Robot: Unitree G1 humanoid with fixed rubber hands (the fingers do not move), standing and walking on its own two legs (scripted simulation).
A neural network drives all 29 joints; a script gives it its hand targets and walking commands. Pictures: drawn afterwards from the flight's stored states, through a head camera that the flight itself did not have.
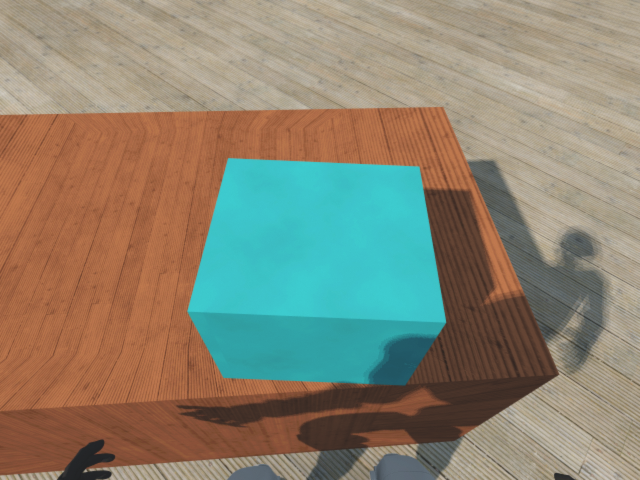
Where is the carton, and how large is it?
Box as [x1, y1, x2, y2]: [187, 158, 445, 385]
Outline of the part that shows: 228,158 187,311 223,377 404,385 445,323 419,167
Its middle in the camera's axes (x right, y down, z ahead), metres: -0.01 +0.06 +0.61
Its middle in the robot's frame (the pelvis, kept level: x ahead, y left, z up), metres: +0.41 +0.00 -0.05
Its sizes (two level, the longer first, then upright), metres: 0.294 0.259 0.236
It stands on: a pedestal, 0.58 m high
